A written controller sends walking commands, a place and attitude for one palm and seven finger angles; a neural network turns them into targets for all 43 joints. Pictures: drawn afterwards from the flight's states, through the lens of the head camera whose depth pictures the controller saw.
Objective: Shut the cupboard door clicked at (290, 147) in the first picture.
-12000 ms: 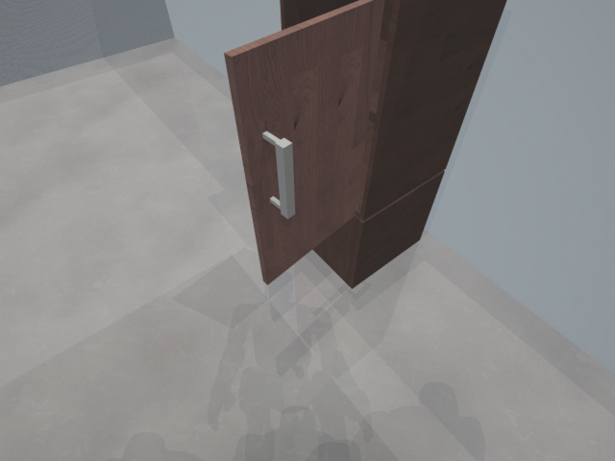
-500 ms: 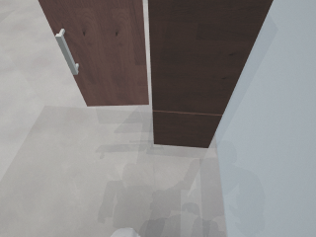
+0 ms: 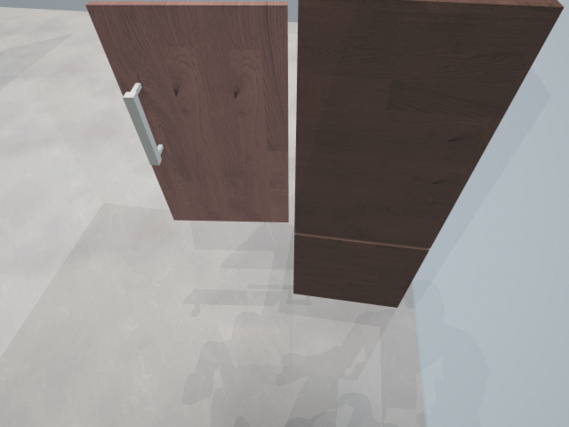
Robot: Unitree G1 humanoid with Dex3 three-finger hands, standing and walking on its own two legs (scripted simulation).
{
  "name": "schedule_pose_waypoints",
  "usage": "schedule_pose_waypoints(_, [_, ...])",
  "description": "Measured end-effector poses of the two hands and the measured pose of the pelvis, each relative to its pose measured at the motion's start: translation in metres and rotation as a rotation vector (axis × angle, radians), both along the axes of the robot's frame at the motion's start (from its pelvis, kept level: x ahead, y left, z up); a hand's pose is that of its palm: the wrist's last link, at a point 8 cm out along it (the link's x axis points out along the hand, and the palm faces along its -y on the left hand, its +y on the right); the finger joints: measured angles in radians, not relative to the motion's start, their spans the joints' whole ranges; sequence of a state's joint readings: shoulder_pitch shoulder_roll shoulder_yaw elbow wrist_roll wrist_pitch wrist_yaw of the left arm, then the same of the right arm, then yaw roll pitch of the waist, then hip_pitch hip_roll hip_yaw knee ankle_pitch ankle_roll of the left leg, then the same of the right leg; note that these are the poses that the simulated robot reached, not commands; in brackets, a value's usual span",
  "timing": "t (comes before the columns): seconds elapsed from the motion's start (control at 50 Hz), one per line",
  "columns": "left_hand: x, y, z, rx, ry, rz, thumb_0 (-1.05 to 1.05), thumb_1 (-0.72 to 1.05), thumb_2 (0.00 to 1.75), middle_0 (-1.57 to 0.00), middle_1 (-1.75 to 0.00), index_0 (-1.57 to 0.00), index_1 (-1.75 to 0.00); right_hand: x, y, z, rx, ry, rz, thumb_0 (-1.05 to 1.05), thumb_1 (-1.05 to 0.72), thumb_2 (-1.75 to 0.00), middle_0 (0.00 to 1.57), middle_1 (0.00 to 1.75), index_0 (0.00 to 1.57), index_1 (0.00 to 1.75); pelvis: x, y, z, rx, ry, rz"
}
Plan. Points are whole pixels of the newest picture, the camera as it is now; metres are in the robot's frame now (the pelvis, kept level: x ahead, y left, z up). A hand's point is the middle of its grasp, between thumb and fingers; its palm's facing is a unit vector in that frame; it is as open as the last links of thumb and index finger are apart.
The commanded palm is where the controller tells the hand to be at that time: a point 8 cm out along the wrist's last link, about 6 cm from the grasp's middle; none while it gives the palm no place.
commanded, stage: take the last steps up to it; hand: left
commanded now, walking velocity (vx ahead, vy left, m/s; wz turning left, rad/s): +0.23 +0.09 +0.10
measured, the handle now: (146, 125) +0.68 +0.34 +0.03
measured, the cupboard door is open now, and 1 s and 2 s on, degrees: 97 97 97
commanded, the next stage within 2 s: come to a stop and stand still in 0.30 s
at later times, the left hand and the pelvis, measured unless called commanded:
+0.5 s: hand out of the picture +0.10 +0.24 -0.18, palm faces +0.11 -0.98 -0.18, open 7.3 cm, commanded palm none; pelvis +0.15 +0.06 +0.00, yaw +2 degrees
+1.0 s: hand (162, 359) +0.25 +0.24 -0.17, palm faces +0.04 -0.98 -0.21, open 7.4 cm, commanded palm none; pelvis +0.18 +0.05 +0.01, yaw +2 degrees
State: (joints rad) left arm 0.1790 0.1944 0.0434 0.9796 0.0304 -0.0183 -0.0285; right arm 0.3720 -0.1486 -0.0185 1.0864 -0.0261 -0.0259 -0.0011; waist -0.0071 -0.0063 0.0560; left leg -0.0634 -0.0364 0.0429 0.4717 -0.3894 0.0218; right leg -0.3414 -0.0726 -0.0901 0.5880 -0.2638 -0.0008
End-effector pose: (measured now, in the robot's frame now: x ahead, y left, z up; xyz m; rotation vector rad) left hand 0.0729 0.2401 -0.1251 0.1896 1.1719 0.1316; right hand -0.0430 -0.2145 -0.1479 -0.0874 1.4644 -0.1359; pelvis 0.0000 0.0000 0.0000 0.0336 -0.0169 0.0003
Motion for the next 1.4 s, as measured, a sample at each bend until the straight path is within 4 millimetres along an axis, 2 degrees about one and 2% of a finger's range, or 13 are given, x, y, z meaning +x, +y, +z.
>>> schedule_pose_waypoints(0.06, [0.018,-0.011,-0.001,-0.004,-0.038,0.021,0.0,0.91,0.9,-0.19,-0.3,-0.2,-0.3,0.007,-0.009,-0.006,0.005,0.056,0.005,0.01,-0.91,-0.9,0.2,0.3,0.21,0.3,0.015,-0.005,-0.003,-0.02,-0.015,0.033])
schedule_pose_waypoints(0.1, [0.019,-0.016,0.002,-0.013,-0.031,0.048,0.0,0.91,0.9,-0.19,-0.3,-0.2,-0.3,0.025,-0.015,-0.001,-0.004,0.064,0.018,0.01,-0.91,-0.9,0.2,0.3,0.2,0.3,0.026,-0.005,0.002,-0.026,-0.013,0.046])
schedule_pose_waypoints(0.22, [0.005,-0.006,0.007,-0.008,0.072,0.124,-0.01,0.95,0.9,-0.2,-0.3,-0.2,-0.3,0.11,-0.019,0.02,-0.036,-0.048,0.059,0.01,-0.91,-0.9,0.19,0.3,0.2,0.3,0.063,0.0,0.017,-0.024,0.015,0.065])
schedule_pose_waypoints(0.32, [-0.01,0.006,-0.001,-0.044,0.195,0.166,0.0,0.93,0.9,-0.2,-0.3,-0.2,-0.3,0.193,0.0,0.027,-0.046,-0.164,0.12,0.01,-0.92,-0.9,0.19,0.3,0.2,0.3,0.095,0.02,0.016,-0.029,0.018,0.067])
schedule_pose_waypoints(0.4, [-0.013,0.024,-0.02,-0.075,0.29,0.195,0.0,0.92,0.9,-0.2,-0.3,-0.2,-0.3,0.254,0.026,0.022,-0.068,-0.268,0.162,0.01,-0.91,-0.9,0.19,0.3,0.2,0.3,0.126,0.046,0.001,-0.052,0.016,0.058])
schedule_pose_waypoints(0.48, [0.011,0.043,-0.027,-0.062,0.326,0.178,0.01,0.91,0.9,-0.2,-0.3,-0.2,-0.3,0.281,0.05,0.022,-0.081,-0.3,0.164,0.0,-0.91,-0.9,0.19,0.3,0.2,0.3,0.144,0.058,-0.001,-0.028,0.017,0.045])
schedule_pose_waypoints(0.58, [0.068,0.053,-0.02,-0.049,0.253,0.149,0.01,0.91,0.9,-0.19,-0.3,-0.2,-0.3,0.293,0.062,0.024,-0.085,-0.267,0.137,-0.01,-0.94,-0.9,0.2,0.3,0.21,0.3,0.161,0.065,0.007,-0.026,0.022,0.036])
schedule_pose_waypoints(0.7, [0.131,0.055,-0.012,-0.016,0.141,0.097,0.0,0.91,0.9,-0.19,-0.3,-0.2,-0.3,0.292,0.047,0.018,-0.086,-0.214,0.093,0.0,-0.93,-0.9,0.2,0.3,0.21,0.3,0.172,0.057,0.006,-0.032,0.022,0.027])
schedule_pose_waypoints(0.84, [0.167,0.048,-0.003,0.034,0.054,0.055,0.0,0.91,0.9,-0.19,-0.3,-0.2,-0.3,0.275,0.017,0.008,-0.089,-0.135,0.035,0.0,-0.92,-0.9,0.2,0.3,0.2,0.3,0.18,0.044,0.003,-0.027,0.025,0.035])
schedule_pose_waypoints(0.94, [0.172,0.045,-0.002,0.017,0.049,0.048,0.0,0.91,0.9,-0.2,-0.3,-0.2,-0.3,0.263,0.016,0.016,-0.1,-0.096,0.027,0.01,-0.92,-0.9,0.2,0.3,0.2,0.3,0.182,0.046,0.008,-0.021,0.024,0.033])
schedule_pose_waypoints(1.02, [0.168,0.049,-0.013,-0.014,0.061,0.059,0.0,0.91,0.9,-0.2,-0.3,-0.2,-0.3,0.256,0.025,0.016,-0.11,-0.095,0.04,0.01,-0.91,-0.9,0.19,0.3,0.2,0.3,0.182,0.054,0.004,-0.044,0.025,0.038])
schedule_pose_waypoints(1.18, [0.144,0.064,-0.008,0.034,0.102,0.03,0.0,0.91,0.9,-0.2,-0.3,-0.2,-0.3,0.25,0.057,0.005,-0.06,-0.195,0.042,0.01,-0.93,-0.9,0.2,0.3,0.2,0.3,0.175,0.069,0.0,-0.029,0.004,0.002])
schedule_pose_waypoints(1.4, [0.11,0.068,0.01,0.069,0.166,0.026,0.0,0.91,0.9,-0.2,-0.3,-0.2,-0.3,0.232,0.056,0.001,-0.01,-0.181,0.056,0.01,-0.94,-0.9,0.2,0.3,0.2,0.3,0.168,0.066,0.008,-0.012,0.005,-0.014])
